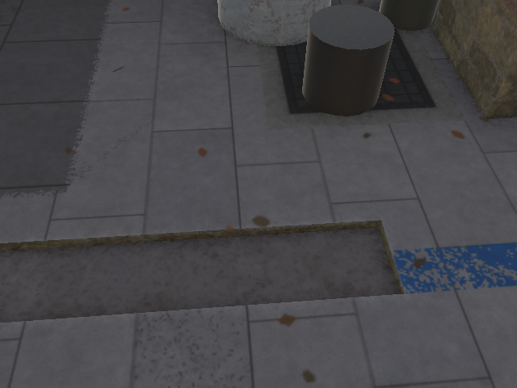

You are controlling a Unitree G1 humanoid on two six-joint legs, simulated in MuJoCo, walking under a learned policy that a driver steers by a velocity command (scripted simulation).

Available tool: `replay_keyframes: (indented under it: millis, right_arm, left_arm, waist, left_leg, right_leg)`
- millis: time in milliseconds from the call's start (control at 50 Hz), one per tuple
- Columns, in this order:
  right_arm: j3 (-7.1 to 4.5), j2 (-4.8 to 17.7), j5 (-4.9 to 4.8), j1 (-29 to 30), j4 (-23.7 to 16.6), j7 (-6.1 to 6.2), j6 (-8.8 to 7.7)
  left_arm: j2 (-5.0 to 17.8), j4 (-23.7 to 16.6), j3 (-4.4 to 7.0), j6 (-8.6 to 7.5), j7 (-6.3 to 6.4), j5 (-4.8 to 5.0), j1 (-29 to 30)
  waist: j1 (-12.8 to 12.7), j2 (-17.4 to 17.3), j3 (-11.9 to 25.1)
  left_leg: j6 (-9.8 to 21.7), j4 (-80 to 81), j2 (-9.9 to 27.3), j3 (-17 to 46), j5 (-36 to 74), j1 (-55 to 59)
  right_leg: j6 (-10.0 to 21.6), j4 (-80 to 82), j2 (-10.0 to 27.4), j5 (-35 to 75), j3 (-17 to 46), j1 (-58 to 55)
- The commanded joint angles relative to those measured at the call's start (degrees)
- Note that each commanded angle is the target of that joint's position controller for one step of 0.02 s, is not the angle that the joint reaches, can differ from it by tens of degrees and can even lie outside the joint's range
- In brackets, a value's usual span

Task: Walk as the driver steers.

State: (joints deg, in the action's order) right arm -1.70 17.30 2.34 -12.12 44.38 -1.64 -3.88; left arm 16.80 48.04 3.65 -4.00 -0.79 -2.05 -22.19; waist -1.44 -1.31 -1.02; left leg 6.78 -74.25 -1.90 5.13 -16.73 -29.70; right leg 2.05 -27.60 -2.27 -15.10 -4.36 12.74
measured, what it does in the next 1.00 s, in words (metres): walks ahead, turning left: left foot, then right foot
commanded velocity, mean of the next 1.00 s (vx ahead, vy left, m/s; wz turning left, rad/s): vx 0.69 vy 0.00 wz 0.78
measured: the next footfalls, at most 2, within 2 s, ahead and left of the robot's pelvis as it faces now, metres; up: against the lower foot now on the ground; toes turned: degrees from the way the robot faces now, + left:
left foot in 0.28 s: +0.47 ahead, +0.09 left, +0.00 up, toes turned +8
right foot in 0.66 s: +0.80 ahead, +0.10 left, -0.02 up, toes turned +45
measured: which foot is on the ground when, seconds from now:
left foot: up 0.00-0.26, down 0.28-0.70, up 0.72-1.00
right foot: down 0.00-0.28, up 0.30-0.64, down 0.66-1.00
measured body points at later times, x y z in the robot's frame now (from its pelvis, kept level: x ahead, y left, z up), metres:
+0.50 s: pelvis +0.45 +0.07 +0.00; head +0.49 +0.10 +0.45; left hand +0.61 +0.37 -0.06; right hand +0.58 -0.20 -0.11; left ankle +0.43 +0.08 -0.73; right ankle +0.57 -0.09 -0.66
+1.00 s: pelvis +0.74 +0.18 -0.01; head +0.73 +0.19 +0.44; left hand +0.51 +0.38 -0.13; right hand +1.09 +0.20 -0.05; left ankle +0.68 +0.29 -0.64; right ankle +0.79 +0.07 -0.75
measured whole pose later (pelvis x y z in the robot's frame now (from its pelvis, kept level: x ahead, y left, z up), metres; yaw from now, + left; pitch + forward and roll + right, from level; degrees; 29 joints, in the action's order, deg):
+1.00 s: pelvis +0.74 +0.18 -0.01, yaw +50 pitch +1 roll -3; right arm -3.7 18.5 3.5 -3.8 32.2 -4.3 0.6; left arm 19.8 45.6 4.8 -5.2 0.2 -2.1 -25.5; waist -4.0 -0.9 1.0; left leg 5.4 -72.8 -0.8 4.4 -11.1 -41.7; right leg -5.7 -20.8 -2.4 -2.7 -5.8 7.3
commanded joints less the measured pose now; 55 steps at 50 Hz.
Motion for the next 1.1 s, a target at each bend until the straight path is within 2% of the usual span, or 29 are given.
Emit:
replay_keyframes:
  millis: [20,80,140,180,220,260,280,300,320,340,360,380,400,420,480,520,560,620,660,680,700,720,740,760,780,820,920,1020,1100]
  right_arm:
    - [1.23,0.2,0.61,4.89,-6.78,-1.12,0.15]
    - [1.83,0.9,-0.24,12.57,-9.24,-2.04,-0.07]
    - [2.38,-0.34,-0.67,16.6,-10.18,-3.03,-0.08]
    - [2.13,0.3,-0.68,16.2,-9.72,-2.72,-0.03]
    - [1.41,2.25,-0.26,11.66,-8.1,-2.09,0.04]
    - [-0.61,6.22,-0.64,-7.75,-2.01,-1.29,-0.28]
    - [-2.23,8.57,-0.2,-16.56,0.84,-0.31,-0.13]
    - [-3.84,13.25,-0.86,-10.99,-0.37,1.16,1.05]
    - [-5.5,17.59,-0.66,-12.58,-1.82,0.91,1.46]
    - [-5.6,14.61,-1.57,-12.44,-1.87,1.66,1.36]
    - [-5.31,12.37,-2.61,-10.88,-0.26,2.23,1.38]
    - [-4.4,8.08,-5.61,-5.53,-4.61,0.85,-0.37]
    - [-3.88,7.0,-5.75,-1.63,-4.81,0.53,-0.71]
    - [-3.54,6.06,-4.84,-0.38,-5.31,0.57,-0.85]
    - [-3.82,6.26,-5.11,0.4,-5.44,2.16,-0.01]
    - [-5.08,8.21,-4.75,-1.47,-4.99,4.0,2.37]
    - [-5.61,8.25,-4.76,-4.95,-3.91,5.43,4.07]
    - [-5.08,4.92,-4.72,-3.81,-5.03,6.04,4.32]
    - [-5.03,3.28,-4.38,-2.92,-6.0,5.43,3.88]
    - [-4.52,1.54,-3.9,-4.65,-5.87,4.43,3.81]
    - [-3.78,0.06,-4.24,-7.08,-7.8,3.35,4.05]
    - [-2.75,2.42,-5.57,-11.87,-9.21,2.08,3.74]
    - [-4.45,10.09,0.74,-6.51,-7.46,0.86,3.16]
    - [-4.66,8.99,1.55,-1.92,-8.16,-0.05,2.8]
    - [-4.34,7.64,1.75,-0.26,-8.54,-0.74,2.74]
    - [-3.51,4.44,1.99,3.4,-10.81,-1.56,3.28]
    - [-1.98,2.06,1.45,9.87,-15.99,-2.78,3.51]
    - [-1.74,2.94,0.91,14.05,-18.38,-2.85,4.07]
    - [-0.93,2.25,0.65,23.83,-20.71,-3.88,3.15]
  left_arm:
    - [4.55,-0.73,0.36,-2.21,-0.27,0.98,-1.71]
    - [4.31,-0.42,0.06,-3.31,-0.65,1.3,-1.41]
    - [6.11,0.86,0.09,-4.26,-0.53,2.11,-4.18]
    - [7.52,1.39,0.08,-3.82,0.17,1.53,-6.04]
    - [10.36,1.55,0.58,-2.28,1.63,0.54,-6.82]
    - [12.47,0.12,1.22,0.04,2.8,-0.42,-3.36]
    - [12.32,-0.89,1.31,0.27,2.96,-0.41,-2.33]
    - [5.1,-4.2,0.22,-0.56,1.7,-0.05,-2.97]
    - [7.02,-8.74,-0.24,-0.63,1.67,2.75,-4.54]
    - [7.12,-9.25,-0.9,-1.09,2.11,1.96,1.57]
    - [6.05,-10.01,-1.54,-1.59,2.1,1.86,4.28]
    - [5.81,-13.51,-0.89,-3.88,2.56,1.9,11.49]
    - [6.12,-13.79,-0.56,-4.27,2.54,2.12,12.04]
    - [6.52,-14.43,-0.28,-4.0,2.36,1.65,11.88]
    - [4.26,-17.99,-0.81,-3.62,1.92,0.56,17.76]
    - [1.77,-18.69,-1.34,-3.44,1.62,0.66,20.22]
    - [2.31,-18.53,-0.39,-3.23,1.07,1.7,19.85]
    - [3.97,-21.05,0.72,-2.46,1.22,3.15,25.81]
    - [5.35,-20.65,1.75,-2.05,2.0,3.47,23.56]
    - [4.85,-18.71,1.92,-2.16,2.21,3.37,17.09]
    - [4.47,-17.58,1.87,-2.09,2.12,1.84,11.58]
    - [7.7,-16.96,3.12,-3.1,1.79,3.18,7.87]
    - [5.73,-16.8,2.53,-1.69,2.07,-0.18,7.41]
    - [5.81,-16.09,2.25,-0.98,2.29,-0.83,8.87]
    - [6.87,-15.63,2.24,-0.65,2.91,-1.02,10.6]
    - [6.9,-12.29,1.8,-0.73,2.43,-0.74,9.13]
    - [5.47,-8.61,1.31,-1.94,0.87,0.25,2.94]
    - [5.99,-5.12,0.69,-3.27,0.64,-0.11,-1.54]
    - [5.51,-1.14,-0.02,-3.97,0.75,-0.43,-8.78]
  waist:
    - [2.33,4.11,-5.56]
    - [1.51,2.73,-7.52]
    - [0.42,2.73,-7.6]
    - [0.74,4.71,-5.61]
    - [3.82,8.93,-0.19]
    - [12.46,9.34,9.55]
    - [15.35,6.53,12.52]
    - [6.41,-11.72,12.77]
    - [7.29,-12.83,25.58]
    - [7.65,0.52,23.21]
    - [5.34,3.35,12.73]
    - [4.55,9.93,12.03]
    - [0.85,10.38,7.79]
    - [-0.99,7.81,4.44]
    - [-1.98,5.4,-0.59]
    - [-0.08,3.0,3.53]
    - [1.09,-0.62,7.95]
    - [1.89,-3.21,5.95]
    - [0.94,-3.23,7.07]
    - [-0.82,-0.55,12.3]
    - [-0.02,7.67,17.81]
    - [0.05,21.67,23.77]
    - [-3.26,9.4,21.31]
    - [-1.64,2.98,13.03]
    - [-0.23,-1.02,9.22]
    - [0.35,0.28,2.41]
    - [-0.62,3.69,1.41]
    - [-0.27,3.25,-3.17]
    - [-4.71,4.06,-8.29]
  left_leg:
    - [-1.28,6.89,4.86,1.48,3.68,-14.38]
    - [-1.63,23.52,4.08,-3.39,16.15,-10.1]
    - [0.88,33.94,3.44,-8.65,25.67,-1.6]
    - [2.69,36.8,0.9,-11.68,23.31,-1.3]
    - [4.31,36.99,-3.74,-14.12,15.42,3.03]
    - [6.51,40.48,-7.05,-12.89,11.16,21.51]
    - [7.67,44.31,-4.36,-6.63,11.28,34.22]
    - [10.4,42.49,9.95,16.14,27.85,48.36]
    - [23.56,46.75,20.06,38.71,44.15,61.59]
    - [21.14,47.34,17.49,32.85,50.58,59.12]
    - [18.46,49.64,15.18,26.1,51.72,46.55]
    - [16.13,53.7,10.42,27.48,38.78,40.87]
    - [15.4,55.55,9.43,24.73,38.15,33.41]
    - [14.56,56.88,8.19,22.83,42.65,27.34]
    - [9.93,56.07,1.01,15.78,50.59,12.37]
    - [3.36,51.7,-4.23,12.96,51.51,5.66]
    - [-3.03,46.86,-6.92,14.48,42.37,1.49]
    - [-4.46,41.75,-6.36,21.49,20.74,5.48]
    - [-3.41,31.89,-5.84,21.83,11.71,16.21]
    - [-3.16,19.74,-7.06,17.81,1.62,17.57]
    - [-3.7,10.27,-8.64,11.55,-12.23,-1.65]
    - [-2.84,1.54,-4.41,9.54,-17.76,-13.72]
    - [-1.99,1.12,-6.28,4.38,-13.71,-7.21]
    - [-2.25,1.79,-5.9,4.93,-11.47,-6.58]
    - [-1.87,4.29,-4.25,4.18,-10.06,-5.71]
    - [-1.0,7.06,-1.91,2.82,-9.93,-6.42]
    - [-0.53,-0.02,2.97,1.11,1.19,-16.99]
    - [-2.01,0.12,3.58,2.16,13.86,-23.29]
    - [-1.83,15.78,3.35,-5.05,18.62,-21.86]
  right_leg:
    - [9.1,21.77,14.75,-4.72,18.53,-1.19]
    - [6.04,25.83,10.39,12.43,3.13,0.92]
    - [4.67,31.12,12.47,24.62,-2.6,-2.24]
    - [3.12,25.72,13.48,45.86,-5.9,-12.37]
    - [1.51,13.53,14.93,70.51,-7.54,-20.99]
    - [0.61,-14.13,15.2,76.97,-8.23,-19.43]
    - [-0.5,-32.99,12.88,61.98,-8.5,-9.65]
    - [-4.05,-54.72,1.84,-6.16,-7.18,14.2]
    - [-4.9,-71.45,-2.5,-15.96,4.08,29.13]
    - [-3.97,-67.97,2.22,-10.36,8.75,31.92]
    - [-3.79,-60.25,4.33,-8.82,8.05,30.58]
    - [-4.34,-56.64,3.05,-11.58,12.77,28.12]
    - [-5.12,-51.81,4.29,-10.1,12.93,26.6]
    - [-5.5,-48.19,4.65,-9.4,12.46,24.53]
    - [-6.46,-25.66,1.75,-5.43,7.17,18.85]
    - [-6.65,-11.51,-4.44,7.36,3.63,7.7]
    - [-6.66,-6.77,-8.56,21.32,3.97,-3.52]
    - [-6.11,1.77,-5.36,25.15,10.94,-3.29]
    - [-4.67,11.13,0.24,29.37,14.9,-2.56]
    - [-2.92,12.25,4.19,30.13,15.51,-11.51]
    - [3.96,4.85,12.8,14.79,28.74,-30.48]
    - [12.46,5.82,26.93,-16.62,51.97,-40.67]
    - [10.92,10.35,23.3,-21.48,50.14,-26.12]
    - [8.62,13.16,20.66,-22.12,46.12,-18.18]
    - [6.1,15.13,19.92,-20.23,43.27,-12.24]
    - [3.59,16.68,16.76,-9.6,32.9,-6.12]
    - [5.59,17.96,18.76,-3.24,23.59,-8.05]
    - [2.37,18.72,17.55,2.96,11.98,-7.0]
    - [0.18,21.41,15.34,12.36,2.15,-9.35]
Velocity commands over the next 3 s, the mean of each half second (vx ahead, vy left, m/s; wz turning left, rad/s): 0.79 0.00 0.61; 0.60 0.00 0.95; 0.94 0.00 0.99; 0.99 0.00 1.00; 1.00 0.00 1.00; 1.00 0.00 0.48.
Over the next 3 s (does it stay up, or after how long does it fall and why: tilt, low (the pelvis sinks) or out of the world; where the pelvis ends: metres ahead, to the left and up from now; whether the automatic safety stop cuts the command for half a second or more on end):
stays up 0.41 1.75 -0.01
